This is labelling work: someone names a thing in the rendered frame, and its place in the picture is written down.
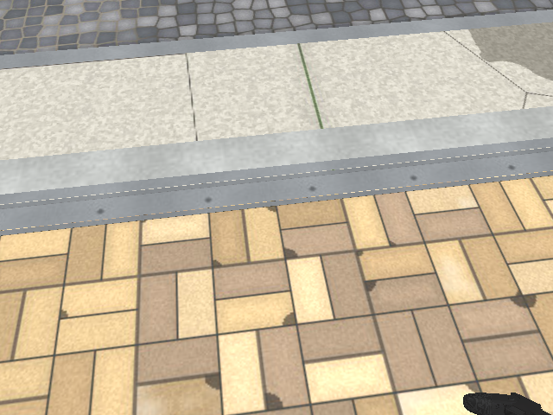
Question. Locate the right robot hand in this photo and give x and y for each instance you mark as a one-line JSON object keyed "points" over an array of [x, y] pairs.
{"points": [[501, 404]]}

